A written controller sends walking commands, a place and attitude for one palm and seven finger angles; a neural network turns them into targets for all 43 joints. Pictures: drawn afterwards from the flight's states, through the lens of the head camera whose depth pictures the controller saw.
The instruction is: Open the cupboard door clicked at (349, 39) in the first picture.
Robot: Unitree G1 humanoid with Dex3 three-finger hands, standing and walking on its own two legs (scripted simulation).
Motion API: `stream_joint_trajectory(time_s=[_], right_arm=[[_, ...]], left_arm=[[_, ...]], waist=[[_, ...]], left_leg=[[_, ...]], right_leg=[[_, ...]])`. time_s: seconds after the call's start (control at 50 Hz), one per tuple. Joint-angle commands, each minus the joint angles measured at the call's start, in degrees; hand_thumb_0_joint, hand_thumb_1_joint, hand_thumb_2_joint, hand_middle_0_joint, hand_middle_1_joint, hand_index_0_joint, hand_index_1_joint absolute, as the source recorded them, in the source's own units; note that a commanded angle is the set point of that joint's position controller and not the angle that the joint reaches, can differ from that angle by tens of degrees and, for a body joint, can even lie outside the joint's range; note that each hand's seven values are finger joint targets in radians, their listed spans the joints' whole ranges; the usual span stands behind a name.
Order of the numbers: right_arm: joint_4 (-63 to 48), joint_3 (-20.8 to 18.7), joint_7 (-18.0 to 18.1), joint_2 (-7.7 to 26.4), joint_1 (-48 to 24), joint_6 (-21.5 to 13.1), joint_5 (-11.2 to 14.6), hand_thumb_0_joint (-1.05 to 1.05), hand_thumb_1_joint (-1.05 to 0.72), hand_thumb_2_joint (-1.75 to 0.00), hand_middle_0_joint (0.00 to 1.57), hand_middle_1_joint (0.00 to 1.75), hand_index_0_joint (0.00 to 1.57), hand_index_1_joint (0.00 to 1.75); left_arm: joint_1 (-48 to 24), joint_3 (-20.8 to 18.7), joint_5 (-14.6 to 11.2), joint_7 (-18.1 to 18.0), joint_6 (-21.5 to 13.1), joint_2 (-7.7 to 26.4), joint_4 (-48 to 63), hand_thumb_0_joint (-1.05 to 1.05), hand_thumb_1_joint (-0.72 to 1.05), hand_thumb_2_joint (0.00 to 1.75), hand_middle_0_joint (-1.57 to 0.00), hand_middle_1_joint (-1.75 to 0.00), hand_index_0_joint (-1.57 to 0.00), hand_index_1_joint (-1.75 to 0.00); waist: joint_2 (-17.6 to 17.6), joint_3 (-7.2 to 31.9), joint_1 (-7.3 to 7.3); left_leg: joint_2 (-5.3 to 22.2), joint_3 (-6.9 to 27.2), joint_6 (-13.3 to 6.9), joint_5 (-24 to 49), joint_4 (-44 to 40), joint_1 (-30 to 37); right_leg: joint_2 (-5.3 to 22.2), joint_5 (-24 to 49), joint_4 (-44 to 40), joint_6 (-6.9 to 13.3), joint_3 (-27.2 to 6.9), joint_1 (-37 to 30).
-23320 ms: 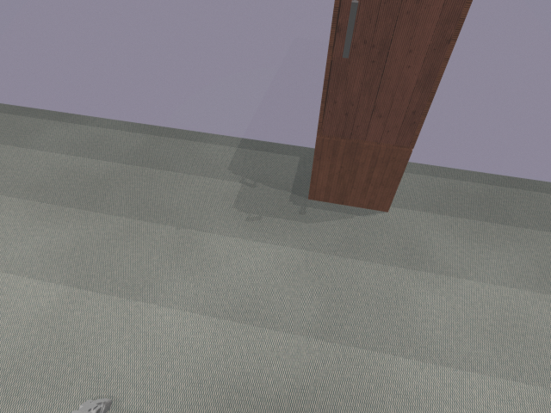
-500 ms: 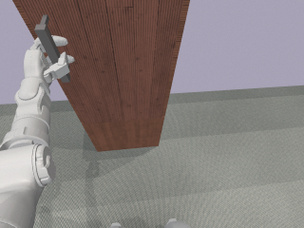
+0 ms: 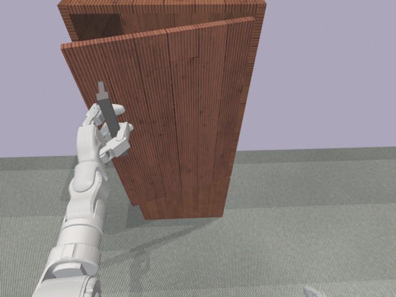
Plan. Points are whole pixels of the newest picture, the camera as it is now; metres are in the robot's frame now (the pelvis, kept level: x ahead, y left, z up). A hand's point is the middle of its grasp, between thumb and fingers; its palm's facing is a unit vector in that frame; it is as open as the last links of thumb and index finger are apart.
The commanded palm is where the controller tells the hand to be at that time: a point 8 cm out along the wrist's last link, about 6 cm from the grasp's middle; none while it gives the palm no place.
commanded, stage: pull the door open along its arc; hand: left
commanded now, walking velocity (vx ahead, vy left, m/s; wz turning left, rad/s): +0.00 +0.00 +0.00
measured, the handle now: (113, 121) +0.45 +0.19 +0.11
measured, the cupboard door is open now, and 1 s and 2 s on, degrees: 17 46 49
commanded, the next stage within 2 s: open thumb and fingers to let go in 0.52 s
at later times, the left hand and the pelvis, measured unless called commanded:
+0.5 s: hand (173, 184) +0.30 +0.05 +0.11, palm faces +0.41 -0.91 -0.01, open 6.0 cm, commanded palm +0.22 +0.08 +0.11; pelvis -0.01 -0.03 +0.00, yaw +4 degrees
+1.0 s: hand (171, 190) +0.28 +0.05 +0.11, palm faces +0.41 -0.91 -0.01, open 9.5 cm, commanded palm +0.24 +0.08 +0.11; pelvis +0.00 -0.04 +0.01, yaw +5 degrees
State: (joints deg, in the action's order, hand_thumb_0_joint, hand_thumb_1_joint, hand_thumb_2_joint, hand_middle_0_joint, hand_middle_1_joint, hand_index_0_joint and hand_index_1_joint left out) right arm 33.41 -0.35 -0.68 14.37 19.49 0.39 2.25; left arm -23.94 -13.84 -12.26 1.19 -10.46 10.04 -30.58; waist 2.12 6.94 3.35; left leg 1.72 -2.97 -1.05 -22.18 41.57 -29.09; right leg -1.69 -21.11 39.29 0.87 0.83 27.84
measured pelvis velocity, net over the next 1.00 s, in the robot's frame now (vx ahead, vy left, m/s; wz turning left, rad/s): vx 0.00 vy -0.04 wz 0.08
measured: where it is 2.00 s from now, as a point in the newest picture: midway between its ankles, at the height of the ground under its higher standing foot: outside the picture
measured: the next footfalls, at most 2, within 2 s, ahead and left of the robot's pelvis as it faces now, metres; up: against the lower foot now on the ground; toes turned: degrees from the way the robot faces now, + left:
none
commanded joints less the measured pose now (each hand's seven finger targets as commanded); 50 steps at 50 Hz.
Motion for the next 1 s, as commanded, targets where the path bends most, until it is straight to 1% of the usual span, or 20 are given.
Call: stream_joint_trajectory(time_s=[0.0,0.04,0.06,0.14,0.16,0.18,0.3,0.42,0.46,0.5,0.56,0.6,0.64,0.66,0.72,0.8,0.84,0.86,0.92,0.98], right_arm=[[-6.8,-2.1,-1.0,5.5,-3.3,-3.8,-1.4,0.00,-0.90,-0.90,0.20,0.30,0.20,0.30],[-6.9,-2.1,-1.5,4.8,-4.6,-3.8,-2.3,0.00,-0.90,-0.90,0.20,0.30,0.20,0.30],[-6.9,-2.1,-1.5,4.7,-5.1,-3.5,-2.8,0.00,-0.90,-0.90,0.20,0.30,0.20,0.30],[-7.4,-1.8,-1.5,3.8,-9.6,-2.1,-3.8,0.00,-0.90,-0.90,0.20,0.30,0.20,0.30],[-7.3,-1.8,-1.1,3.7,-9.9,-1.9,-4.1,0.00,-0.90,-0.90,0.20,0.30,0.20,0.30],[-7.6,-1.8,-1.0,3.5,-11.0,-1.6,-4.1,0.00,-0.90,-0.90,0.20,0.30,0.20,0.30],[-7.6,-1.3,0.1,1.9,-13.9,-0.5,-4.5,0.00,-0.90,-0.90,0.20,0.30,0.20,0.30],[-8.4,-1.1,-0.7,0.4,-15.8,-0.2,-4.4,0.00,-0.90,-0.90,0.20,0.30,0.20,0.30],[-8.9,-1.0,-1.0,0.3,-16.5,0.1,-4.3,0.00,-0.90,-0.90,0.20,0.30,0.20,0.30],[-9.7,-0.6,-1.0,-0.2,-18.0,0.3,-4.2,0.00,-0.90,-0.90,0.20,0.30,0.20,0.30],[-8.7,0.0,-0.1,-0.4,-19.9,0.4,-4.2,0.00,-0.90,-0.90,0.20,0.30,0.20,0.30],[-7.3,0.5,0.6,-0.4,-21.4,0.5,-4.4,0.00,-0.90,-0.90,0.20,0.30,0.20,0.30],[-6.7,0.5,1.0,-0.7,-21.8,0.6,-4.7,0.00,-0.90,-0.90,0.20,0.30,0.20,0.30],[-6.5,0.4,1.1,-0.7,-21.7,0.7,-4.7,0.00,-0.90,-0.90,0.20,0.30,0.20,0.30],[-6.8,0.1,1.0,-0.9,-20.7,1.2,-4.9,0.00,-0.90,-0.90,0.20,0.30,0.20,0.30],[-7.7,-0.3,0.4,-0.7,-18.5,1.8,-4.6,0.00,-0.90,-0.90,0.20,0.30,0.20,0.30],[-8.1,-0.4,0.5,-0.4,-18.3,1.9,-4.5,0.00,-0.90,-0.90,0.20,0.30,0.20,0.30],[-8.0,-0.4,0.6,-0.4,-18.1,2.0,-4.4,0.00,-0.90,-0.90,0.20,0.30,0.20,0.30],[-8.5,-0.2,0.9,-0.3,-18.7,1.9,-4.4,0.00,-0.90,-0.90,0.20,0.30,0.20,0.30],[-8.3,-0.1,0.9,-0.2,-18.9,1.9,-4.3,0.00,-0.90,-0.90,0.20,0.30,0.20,0.30]], left_arm=[[-11.4,-1.0,2.3,-14.1,-1.8,3.4,22.1,0.00,0.90,0.90,-0.40,-1.35,-0.40,-1.35],[-9.7,3.1,6.1,-19.3,-0.3,-0.6,25.9,0.00,0.90,0.90,-0.40,-1.35,-0.40,-1.35],[-8.7,4.7,7.3,-21.7,0.6,-2.4,27.1,0.00,0.90,0.90,-0.40,-1.35,-0.40,-1.35],[-8.2,12.4,12.7,-30.6,5.6,-10.1,30.9,0.00,0.90,0.90,-0.40,-1.35,-0.40,-1.35],[-8.3,14.1,13.8,-32.1,6.6,-11.2,31.0,0.00,0.90,0.90,-0.40,-1.35,-0.40,-1.35],[-7.1,15.9,14.4,-33.0,7.3,-12.9,33.0,0.00,0.90,0.90,-0.40,-1.35,-0.40,-1.35],[-3.7,24.4,16.5,-34.4,8.8,-19.7,36.4,0.00,0.90,0.90,-0.40,-1.35,-0.40,-1.35],[7.8,30.6,17.9,-34.7,9.0,-24.1,43.0,0.00,0.90,0.90,-0.40,-1.35,-0.40,-1.35],[14.4,30.6,17.5,-34.3,9.7,-23.3,45.0,0.00,0.90,0.90,-0.40,-1.35,-0.40,-1.35],[18.0,30.5,16.3,-34.1,10.1,-23.0,48.8,0.00,0.90,0.90,-0.40,-1.35,-0.40,-1.35],[13.8,28.4,15.3,-35.2,11.1,-21.0,46.9,0.00,0.90,0.90,-0.40,-1.35,-0.40,-1.35],[6.0,25.4,14.7,-36.6,11.3,-18.8,44.3,0.00,0.90,0.90,-0.40,-1.35,-0.40,-1.35],[6.6,24.2,14.6,-37.2,11.5,-18.7,42.3,0.00,0.76,0.84,-0.39,-1.34,-0.39,-1.34],[6.8,23.2,14.7,-37.2,11.5,-17.6,41.7,0.00,0.69,0.81,-0.38,-1.33,-0.38,-1.33],[10.0,23.9,15.3,-36.6,11.1,-19.0,42.1,0.00,0.48,0.72,-0.37,-1.30,-0.37,-1.30],[14.2,26.5,16.2,-35.0,10.7,-20.9,44.3,0.00,0.20,0.60,-0.35,-1.27,-0.35,-1.27],[13.6,27.4,16.0,-34.2,10.4,-20.8,45.9,0.00,0.06,0.54,-0.34,-1.26,-0.34,-1.26],[14.6,27.2,15.9,-33.8,10.3,-20.6,45.4,0.00,-0.01,0.51,-0.33,-1.25,-0.33,-1.25],[14.2,27.6,15.3,-33.2,9.9,-20.6,46.7,0.00,-0.22,0.42,-0.32,-1.23,-0.32,-1.23],[13.4,28.1,15.7,-33.2,9.8,-20.5,46.9,0.00,-0.43,0.33,-0.30,-1.21,-0.30,-1.21]], waist=[[0.5,15.6,-3.79],[0.3,16.1,-3.76],[-2.4,16.0,-3.69],[-3.1,13.1,-2.88],[-6.1,12.0,-2.08],[-4.7,12.2,-2.22],[-6.8,9.3,-1.40],[-3.9,9.2,-3.00],[-5.8,8.6,-3.82],[-5.6,7.4,-4.29],[-9.1,1.8,-3.87],[-9.7,-0.2,-3.39],[-9.3,0.0,-4.26],[-10.9,0.3,-4.62],[-8.7,5.3,-5.45],[-6.4,7.9,-4.99],[-7.8,7.7,-4.11],[-9.1,6.7,-4.00],[-8.7,5.6,-3.71],[-6.9,4.6,-3.59]], left_leg=[[-0.9,1.8,0.6,27.8,-3.8,10.6],[-0.7,1.9,0.7,28.4,-3.8,11.8],[-0.6,2.3,0.6,27.7,-3.9,11.5],[-0.7,2.5,0.8,21.0,-5.3,11.3],[-0.6,3.0,0.6,19.2,-5.5,11.2],[-0.6,2.7,0.6,18.6,-5.7,11.9],[-1.1,2.8,0.3,16.1,-6.1,13.8],[-1.4,2.9,0.3,17.9,-5.8,15.5],[-1.5,3.0,0.3,18.3,-5.7,15.2],[-1.9,2.7,0.2,17.1,-5.8,15.4],[-2.7,3.0,0.1,12.9,-5.6,14.3],[-3.2,3.2,0.0,10.6,-5.6,14.2],[-3.4,3.2,0.1,10.1,-5.7,14.2],[-3.5,3.5,0.1,10.2,-6.0,14.0],[-3.4,3.2,0.1,14.6,-7.0,15.3],[-2.6,2.9,0.2,18.6,-7.4,16.5],[-2.7,2.7,0.0,18.6,-7.0,16.5],[-2.6,2.9,0.0,18.6,-6.9,16.3],[-2.6,3.0,-0.1,17.7,-6.8,16.5],[-2.5,3.2,-0.1,17.4,-6.8,16.5]], right_leg=[[-0.5,26.2,-2.0,0.1,3.0,-8.7],[-0.1,25.9,-1.6,0.2,3.0,-8.7],[-0.1,25.3,-1.9,0.2,3.1,-9.5],[0.7,19.3,-3.5,0.3,3.1,-8.8],[0.8,17.6,-4.3,0.2,3.1,-8.7],[0.9,17.1,-4.8,0.3,2.7,-8.9],[1.6,15.6,-7.4,0.5,2.2,-10.1],[2.4,18.7,-7.8,1.0,1.8,-12.8],[2.8,20.5,-8.7,0.8,1.5,-14.5],[3.5,20.6,-10.3,0.3,0.4,-15.5],[4.5,13.4,-15.0,-0.5,-1.8,-13.7],[5.1,8.3,-17.2,-0.7,-3.3,-11.9],[5.6,6.5,-18.4,-0.8,-4.7,-12.3],[5.8,6.4,-18.9,-1.0,-5.1,-13.1],[5.6,16.8,-15.1,-0.8,-3.6,-16.5],[4.7,26.4,-11.0,-0.5,-0.7,-17.9],[4.9,28.5,-11.3,-1.0,-1.2,-18.0],[4.8,28.4,-11.6,-1.1,-1.0,-18.1],[4.6,26.4,-11.6,-1.0,-0.8,-16.6],[4.2,23.2,-11.3,-0.4,-0.2,-15.2]])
